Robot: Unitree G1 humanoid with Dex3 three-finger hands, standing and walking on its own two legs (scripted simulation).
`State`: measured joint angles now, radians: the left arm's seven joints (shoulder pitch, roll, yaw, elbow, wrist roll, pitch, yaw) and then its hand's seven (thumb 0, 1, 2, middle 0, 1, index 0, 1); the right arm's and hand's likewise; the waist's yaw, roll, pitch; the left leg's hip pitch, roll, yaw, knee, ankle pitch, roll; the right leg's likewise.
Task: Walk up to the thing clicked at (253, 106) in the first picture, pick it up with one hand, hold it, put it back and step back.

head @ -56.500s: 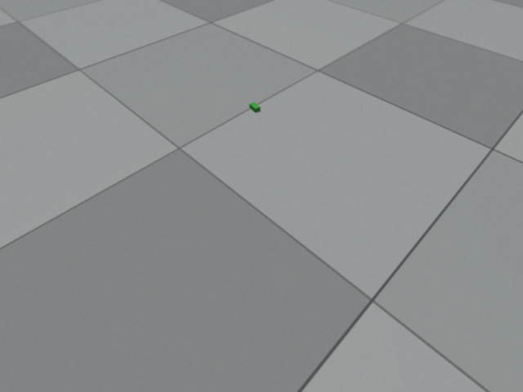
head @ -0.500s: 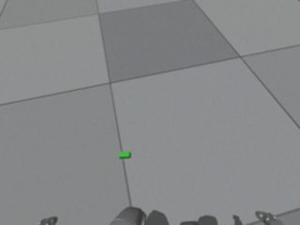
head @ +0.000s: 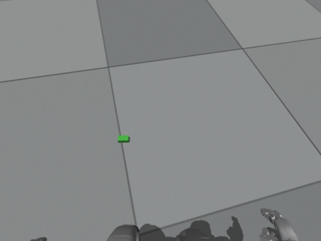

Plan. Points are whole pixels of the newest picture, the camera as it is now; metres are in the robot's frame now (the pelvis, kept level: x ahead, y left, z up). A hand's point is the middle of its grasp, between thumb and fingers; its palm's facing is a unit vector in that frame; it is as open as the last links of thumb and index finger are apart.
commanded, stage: step back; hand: left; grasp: from above
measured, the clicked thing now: (123, 138) +0.74 +0.23 -0.75
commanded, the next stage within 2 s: stand in 2.00 s
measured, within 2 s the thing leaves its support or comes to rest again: neither
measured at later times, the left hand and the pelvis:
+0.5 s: hand out of the picture -0.05 +0.25 -0.14, palm faces +0.09 -0.91 -0.41, open 7.4 cm; pelvis -0.17 -0.03 -0.01, yaw +6 degrees
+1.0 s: hand out of the picture -0.30 +0.22 -0.14, palm faces +0.05 -0.89 -0.45, open 7.4 cm; pelvis -0.34 -0.07 +0.00, yaw +2 degrees
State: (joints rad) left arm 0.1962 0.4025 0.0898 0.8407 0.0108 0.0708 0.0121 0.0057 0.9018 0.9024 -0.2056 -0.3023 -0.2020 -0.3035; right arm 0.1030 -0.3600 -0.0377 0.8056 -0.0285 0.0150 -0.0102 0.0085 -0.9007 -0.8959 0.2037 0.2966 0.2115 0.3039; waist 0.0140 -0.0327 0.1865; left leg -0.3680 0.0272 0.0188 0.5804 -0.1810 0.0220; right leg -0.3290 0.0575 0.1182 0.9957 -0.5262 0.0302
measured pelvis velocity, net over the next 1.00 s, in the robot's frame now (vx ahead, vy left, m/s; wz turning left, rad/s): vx -0.34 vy -0.07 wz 0.03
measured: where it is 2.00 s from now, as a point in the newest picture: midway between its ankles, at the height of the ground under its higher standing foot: outside the picture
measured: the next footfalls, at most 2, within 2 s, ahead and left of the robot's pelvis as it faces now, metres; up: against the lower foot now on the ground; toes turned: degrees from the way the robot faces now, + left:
right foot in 0.08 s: -0.04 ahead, -0.14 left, +0.00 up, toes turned +1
left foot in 0.46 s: -0.14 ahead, +0.08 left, +0.00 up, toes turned +4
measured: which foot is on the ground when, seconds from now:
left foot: down 0.00-0.10, up 0.12-0.44, down 0.46-0.84, up 0.86-1.00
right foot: up 0.00-0.06, down 0.08-0.48, up 0.50-0.80, down 0.82-1.00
